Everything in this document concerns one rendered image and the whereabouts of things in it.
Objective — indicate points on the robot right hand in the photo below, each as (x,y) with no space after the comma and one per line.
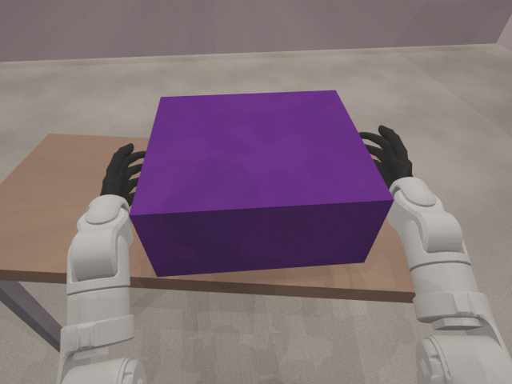
(393,155)

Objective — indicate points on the left robot upper arm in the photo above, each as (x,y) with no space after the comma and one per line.
(117,371)

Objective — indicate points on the robot left hand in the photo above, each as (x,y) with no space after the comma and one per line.
(118,173)

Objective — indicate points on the left robot forearm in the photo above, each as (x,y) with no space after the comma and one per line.
(98,277)

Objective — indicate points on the right robot forearm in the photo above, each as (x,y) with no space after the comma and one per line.
(446,291)

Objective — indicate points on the right robot upper arm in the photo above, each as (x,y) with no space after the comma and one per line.
(461,359)

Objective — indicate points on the table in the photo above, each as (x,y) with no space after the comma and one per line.
(43,198)

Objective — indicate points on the carton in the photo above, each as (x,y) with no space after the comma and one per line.
(238,182)

